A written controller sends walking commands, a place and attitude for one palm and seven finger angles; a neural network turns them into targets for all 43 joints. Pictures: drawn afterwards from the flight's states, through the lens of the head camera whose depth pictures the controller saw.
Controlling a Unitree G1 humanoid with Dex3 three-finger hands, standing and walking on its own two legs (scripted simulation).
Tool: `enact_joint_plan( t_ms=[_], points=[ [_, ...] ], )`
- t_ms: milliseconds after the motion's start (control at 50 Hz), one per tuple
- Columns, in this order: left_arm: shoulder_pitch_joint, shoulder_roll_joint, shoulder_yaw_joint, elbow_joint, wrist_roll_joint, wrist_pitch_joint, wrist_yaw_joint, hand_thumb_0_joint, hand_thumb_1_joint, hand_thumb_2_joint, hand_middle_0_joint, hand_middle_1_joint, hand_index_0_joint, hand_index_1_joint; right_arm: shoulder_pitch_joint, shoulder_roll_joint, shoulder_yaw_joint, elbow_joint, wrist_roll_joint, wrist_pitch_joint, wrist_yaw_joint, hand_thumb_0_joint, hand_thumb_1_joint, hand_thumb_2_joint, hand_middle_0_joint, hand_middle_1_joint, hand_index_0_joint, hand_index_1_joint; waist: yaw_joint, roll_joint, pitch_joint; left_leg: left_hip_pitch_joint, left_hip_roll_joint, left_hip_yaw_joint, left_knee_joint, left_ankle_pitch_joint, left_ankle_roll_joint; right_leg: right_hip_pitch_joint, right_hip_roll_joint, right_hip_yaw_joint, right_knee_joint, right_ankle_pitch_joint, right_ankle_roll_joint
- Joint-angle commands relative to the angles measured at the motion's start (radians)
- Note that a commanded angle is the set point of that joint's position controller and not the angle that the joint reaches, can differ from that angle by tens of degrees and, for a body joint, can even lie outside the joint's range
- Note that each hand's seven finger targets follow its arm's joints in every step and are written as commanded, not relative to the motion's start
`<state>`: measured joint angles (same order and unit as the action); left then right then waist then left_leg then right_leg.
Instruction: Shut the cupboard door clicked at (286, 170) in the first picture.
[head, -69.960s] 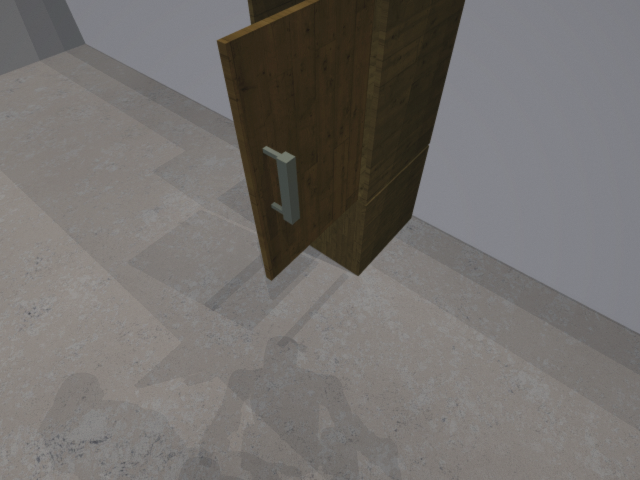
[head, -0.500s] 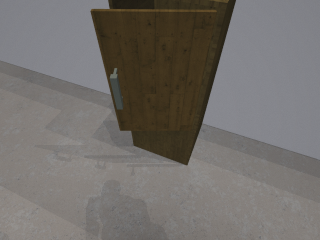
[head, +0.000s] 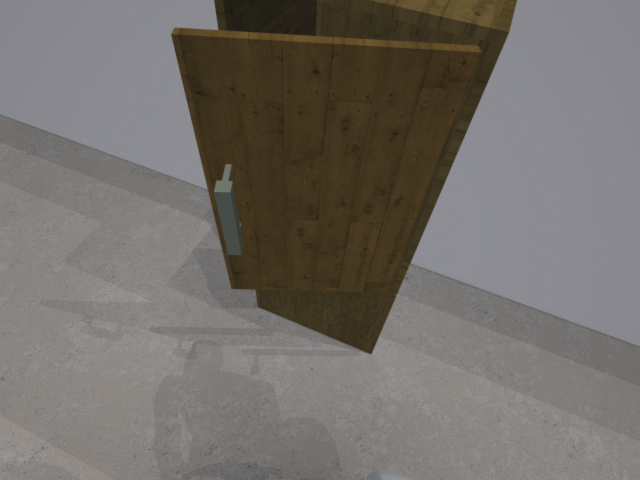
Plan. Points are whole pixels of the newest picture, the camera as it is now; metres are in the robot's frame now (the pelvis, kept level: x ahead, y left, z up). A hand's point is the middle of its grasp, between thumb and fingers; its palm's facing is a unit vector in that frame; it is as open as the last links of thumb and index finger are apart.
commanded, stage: shuffle to correct the standing spot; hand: left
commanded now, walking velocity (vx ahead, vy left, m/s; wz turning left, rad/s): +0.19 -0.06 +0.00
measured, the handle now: (231, 211) +0.53 +0.18 -0.03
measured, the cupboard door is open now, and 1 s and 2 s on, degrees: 23 23 23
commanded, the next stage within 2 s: come to a stop and stand still in 0.12 s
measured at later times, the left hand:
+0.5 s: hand (242, 416) +0.23 +0.12 -0.17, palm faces +0.08 -0.98 -0.18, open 7.2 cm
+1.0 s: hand out of the picture +0.05 +0.24 -0.18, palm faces +0.10 -0.97 -0.20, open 7.4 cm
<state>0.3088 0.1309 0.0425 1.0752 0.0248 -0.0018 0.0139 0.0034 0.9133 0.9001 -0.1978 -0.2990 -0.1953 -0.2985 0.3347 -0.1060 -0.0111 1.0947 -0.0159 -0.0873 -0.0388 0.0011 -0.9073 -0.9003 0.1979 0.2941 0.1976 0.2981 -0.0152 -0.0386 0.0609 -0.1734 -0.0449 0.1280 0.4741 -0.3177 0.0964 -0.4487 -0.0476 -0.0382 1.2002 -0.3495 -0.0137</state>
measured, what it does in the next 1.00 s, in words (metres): steps on the spot: right foot, then left foot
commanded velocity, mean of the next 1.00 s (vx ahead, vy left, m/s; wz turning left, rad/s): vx -0.05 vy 0.03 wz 0.00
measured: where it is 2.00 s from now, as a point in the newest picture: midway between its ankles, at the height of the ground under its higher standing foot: outside the picture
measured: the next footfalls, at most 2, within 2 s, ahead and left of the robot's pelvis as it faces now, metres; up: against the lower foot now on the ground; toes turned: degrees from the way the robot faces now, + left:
right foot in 0.32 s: +0.24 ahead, -0.14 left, +0.00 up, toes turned -6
left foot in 0.74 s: +0.11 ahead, +0.11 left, +0.00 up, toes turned +4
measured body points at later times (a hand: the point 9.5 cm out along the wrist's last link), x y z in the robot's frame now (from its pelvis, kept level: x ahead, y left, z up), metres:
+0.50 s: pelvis +0.12 -0.04 -0.01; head +0.18 -0.04 +0.44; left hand +0.23 +0.17 -0.15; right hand +0.12 -0.27 -0.17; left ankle +0.06 +0.07 -0.67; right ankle +0.20 -0.13 -0.74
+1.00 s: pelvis +0.06 +0.04 +0.01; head +0.09 +0.08 +0.45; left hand +0.05 +0.29 -0.16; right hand +0.13 -0.19 -0.13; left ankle +0.07 +0.11 -0.74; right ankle +0.01 -0.10 -0.67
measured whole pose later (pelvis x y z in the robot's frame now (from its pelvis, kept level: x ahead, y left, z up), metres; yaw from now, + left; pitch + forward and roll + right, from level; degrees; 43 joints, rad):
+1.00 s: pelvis +0.06 +0.04 +0.01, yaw +2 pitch +1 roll -1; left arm 0.29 0.22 0.06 1.04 0.02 0.07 0.03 0.00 0.91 0.90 -0.20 -0.30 -0.19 -0.30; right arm 0.21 -0.14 -0.03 1.00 -0.02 0.01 -0.04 0.00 -0.93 -0.90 0.20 0.29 0.20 0.30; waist 0.03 -0.06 0.05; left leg -0.24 -0.04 0.10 0.42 -0.20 0.09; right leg -0.38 -0.02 0.02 0.96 -0.39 0.04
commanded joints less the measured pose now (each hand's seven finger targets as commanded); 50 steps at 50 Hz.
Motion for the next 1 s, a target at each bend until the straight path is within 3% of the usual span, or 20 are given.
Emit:
enact_joint_plan(
  t_ms=[0,80,180,220,260,280,300,320,340,360,400,500,660,700,720,740,760,820,880,980],
  points=[
    [0.026,0.016,0.010,-0.068,0.005,-0.007,-0.016,0.000,0.900,0.900,-0.200,-0.300,-0.200,-0.300,0.146,-0.114,-0.019,0.026,0.005,-0.006,-0.012,0.000,-0.900,-0.900,0.200,0.300,0.200,0.300,0.017,0.123,0.012,0.091,0.276,-0.197,-0.240,0.617,0.069,-0.164,-0.051,0.013,-0.050,0.110,0.028],
    [-0.102,0.029,0.010,-0.103,0.002,-0.007,-0.023,0.000,0.900,0.900,-0.200,-0.300,-0.200,-0.300,0.184,-0.104,-0.021,0.043,-0.003,0.002,-0.013,0.000,-0.900,-0.900,0.200,0.300,0.200,0.300,-0.009,0.134,0.047,0.155,0.263,-0.157,-0.234,0.691,0.045,-0.213,-0.050,-0.034,-0.236,0.152,0.025],
    [-0.192,0.037,0.003,-0.130,-0.004,-0.014,-0.024,0.000,0.900,0.900,-0.200,-0.300,-0.200,-0.300,0.187,-0.130,-0.034,0.048,-0.012,0.020,-0.010,0.000,-0.900,-0.900,0.200,0.300,0.200,0.300,-0.033,0.122,0.036,0.171,0.271,-0.138,-0.177,0.746,0.038,-0.064,-0.014,-0.081,-0.522,0.150,-0.006],
    [-0.145,0.058,0.006,-0.118,-0.003,-0.020,-0.018,0.000,0.900,0.900,-0.200,-0.300,-0.200,-0.300,0.171,-0.138,-0.037,0.050,-0.011,0.026,-0.010,0.000,-0.900,-0.900,0.200,0.300,0.200,0.300,-0.006,0.129,0.009,0.172,0.269,-0.131,-0.094,0.833,0.025,0.042,0.010,-0.092,-0.595,0.151,-0.023],
    [0.032,0.105,0.018,-0.063,0.002,-0.037,-0.004,0.000,0.900,0.900,-0.200,-0.300,-0.200,-0.300,0.153,-0.129,-0.030,0.046,0.004,0.033,-0.008,0.000,-0.900,-0.900,0.200,0.300,0.200,0.300,0.079,0.067,-0.091,0.050,0.214,-0.111,0.127,0.746,-0.036,0.367,0.000,-0.053,-0.728,0.387,-0.031],
    [0.112,0.179,0.034,-0.043,0.007,-0.051,0.014,0.000,0.900,0.900,-0.200,-0.300,-0.200,-0.300,0.191,-0.089,-0.025,0.038,0.014,0.036,-0.001,0.000,-0.900,-0.900,0.200,0.300,0.200,0.300,0.096,-0.094,-0.205,-0.138,0.112,-0.074,0.357,0.375,-0.086,0.593,-0.215,0.199,-0.699,0.796,-0.113],
    [0.126,0.229,0.034,-0.035,-0.009,-0.051,0.016,0.000,0.900,0.900,-0.200,-0.300,-0.200,-0.300,0.238,-0.087,-0.027,0.029,0.024,0.049,-0.006,0.000,-0.900,-0.900,0.200,0.300,0.200,0.300,0.060,-0.141,-0.313,-0.133,0.041,-0.075,0.564,-0.258,-0.113,0.619,-0.415,0.301,-0.732,1.180,-0.237],
    [0.069,0.230,0.031,-0.060,-0.012,-0.042,0.026,0.000,0.900,0.900,-0.200,-0.300,-0.200,-0.300,0.206,-0.104,-0.036,0.016,0.023,0.064,-0.015,0.000,-0.900,-0.900,0.200,0.300,0.200,0.300,0.044,-0.058,-0.246,-0.138,0.059,-0.142,0.608,-0.295,-0.102,0.519,-0.412,0.242,-0.742,1.255,-0.262],
    [0.018,0.197,0.029,-0.070,-0.007,-0.030,0.035,0.000,0.900,0.900,-0.200,-0.300,-0.200,-0.300,0.147,-0.060,-0.039,0.012,0.024,0.079,-0.014,0.000,-0.900,-0.900,0.200,0.300,0.200,0.300,0.044,-0.042,-0.151,-0.176,0.071,-0.135,0.651,-0.286,-0.106,0.416,-0.397,0.210,-0.751,1.181,-0.259],
    [-0.015,0.183,0.027,-0.082,-0.005,-0.022,0.039,0.000,0.900,0.900,-0.200,-0.300,-0.200,-0.300,0.107,-0.065,-0.040,0.009,0.020,0.095,-0.011,0.000,-0.900,-0.900,0.200,0.300,0.200,0.300,0.047,-0.085,-0.110,-0.185,0.086,-0.139,0.689,-0.279,-0.111,0.335,-0.376,0.203,-0.768,1.113,-0.252],
    [-0.077,0.157,0.024,-0.098,-0.004,-0.011,0.043,0.000,0.900,0.900,-0.200,-0.300,-0.200,-0.300,0.064,-0.073,-0.047,0.001,0.012,0.125,-0.008,0.000,-0.900,-0.900,0.200,0.300,0.200,0.300,0.026,-0.042,-0.055,-0.191,0.096,-0.157,0.677,-0.242,-0.125,0.225,-0.345,0.145,-0.817,0.952,-0.222],
    [-0.126,0.186,0.049,-0.147,0.003,0.005,0.040,0.000,0.900,0.900,-0.200,-0.300,-0.200,-0.300,0.021,-0.093,-0.070,-0.046,-0.004,0.158,0.015,0.000,-0.900,-0.900,0.200,0.300,0.200,0.300,0.014,-0.073,-0.112,-0.223,0.074,-0.133,0.687,-0.109,-0.152,0.170,-0.302,0.091,-0.850,0.674,-0.184],
    [-0.153,0.226,0.059,-0.186,0.019,0.029,0.026,0.000,0.900,0.900,-0.200,-0.300,-0.200,-0.300,-0.023,-0.120,-0.064,-0.110,0.001,0.123,0.028,0.000,-0.900,-0.900,0.200,0.300,0.200,0.300,0.010,-0.151,-0.125,-0.077,0.068,-0.083,0.230,-0.091,-0.130,0.138,-0.255,0.136,-0.843,0.193,-0.133],
    [-0.142,0.199,0.051,-0.185,0.004,0.043,0.019,0.000,0.900,0.900,-0.200,-0.300,-0.200,-0.300,0.028,-0.154,-0.067,-0.102,0.001,0.110,0.027,0.000,-0.900,-0.900,0.200,0.300,0.200,0.300,-0.019,-0.028,-0.123,0.084,0.093,-0.111,-0.051,0.014,-0.116,0.019,-0.180,0.077,-0.722,-0.002,-0.051],
    [-0.117,0.140,0.040,-0.199,-0.004,0.051,0.015,0.000,0.900,0.900,-0.200,-0.300,-0.200,-0.300,0.010,-0.237,-0.082,-0.126,-0.011,0.104,0.027,0.000,-0.900,-0.900,0.200,0.300,0.200,0.300,-0.019,0.275,-0.080,0.037,0.297,-0.370,-0.206,-0.018,-0.056,-0.094,-0.047,-0.026,-0.512,-0.147,0.016],
    [-0.152,0.121,0.032,-0.213,-0.004,0.060,0.018,0.000,0.900,0.900,-0.200,-0.300,-0.200,-0.300,-0.078,-0.293,-0.083,-0.171,-0.020,0.111,0.022,0.000,-0.900,-0.900,0.200,0.300,0.200,0.300,-0.019,0.401,0.006,-0.208,0.416,-0.495,-0.294,0.040,0.017,-0.067,0.021,0.009,-0.341,-0.221,0.039],
    [-0.145,0.151,0.041,-0.197,-0.001,0.069,0.019,0.000,0.900,0.900,-0.200,-0.300,-0.200,-0.300,-0.167,-0.259,-0.071,-0.190,-0.025,0.111,0.016,0.000,-0.900,-0.900,0.200,0.300,0.200,0.300,0.013,0.307,0.035,-0.335,0.393,-0.432,-0.316,0.004,0.052,0.014,-0.001,0.091,-0.243,-0.151,0.030],
    [-0.035,0.150,0.048,-0.135,0.007,0.063,0.011,0.000,0.900,0.900,-0.200,-0.300,-0.200,-0.300,-0.209,-0.212,-0.055,-0.193,-0.015,0.096,-0.001,0.000,-0.900,-0.900,0.200,0.300,0.200,0.300,0.059,0.176,0.002,-0.181,0.272,-0.277,-0.225,0.185,0.015,-0.057,0.036,0.102,-0.059,-0.025,0.027],
    [-0.007,0.140,0.034,-0.105,0.002,0.047,0.016,0.000,0.900,0.900,-0.200,-0.300,-0.200,-0.300,-0.127,-0.184,-0.050,-0.162,-0.004,0.082,-0.005,0.000,-0.900,-0.900,0.200,0.300,0.200,0.300,0.034,0.113,-0.086,0.035,0.248,-0.235,-0.194,0.347,0.022,-0.081,0.022,0.094,-0.103,-0.004,0.055],
    [-0.041,0.112,0.005,-0.094,-0.005,0.039,0.021,0.000,0.900,0.900,-0.200,-0.300,-0.200,-0.300,-0.025,-0.180,-0.048,-0.101,-0.001,0.078,-0.013,0.000,-0.900,-0.900,0.200,0.300,0.200,0.300,-0.012,0.151,-0.139,0.226,0.302,-0.289,-0.178,0.571,0.071,0.020,-0.007,0.050,-0.434,-0.119,0.061]
  ],
)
